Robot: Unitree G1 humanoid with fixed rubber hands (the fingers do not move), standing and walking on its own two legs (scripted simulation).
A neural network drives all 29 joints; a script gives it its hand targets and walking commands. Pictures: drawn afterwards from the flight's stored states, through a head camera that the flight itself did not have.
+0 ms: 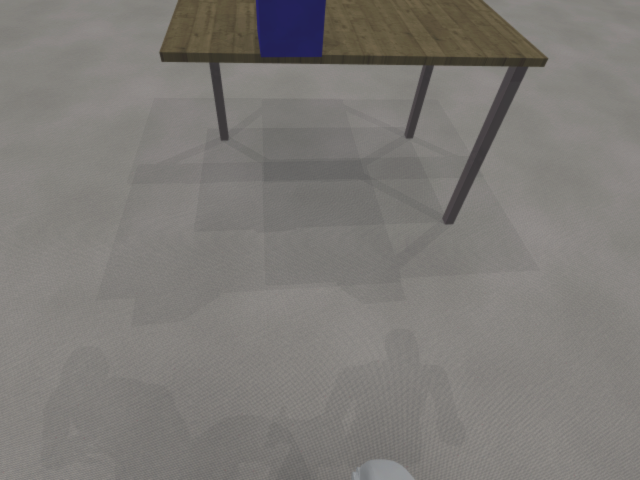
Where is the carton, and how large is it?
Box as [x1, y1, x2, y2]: [256, 0, 325, 56]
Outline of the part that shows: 256,0 257,31 261,56 321,56 325,0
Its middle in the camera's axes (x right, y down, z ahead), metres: -0.08 -0.66 +1.02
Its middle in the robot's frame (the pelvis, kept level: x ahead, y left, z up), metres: +1.24 +0.05 +0.14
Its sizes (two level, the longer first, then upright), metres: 0.179 0.170 0.270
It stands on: a table, 0.77 m high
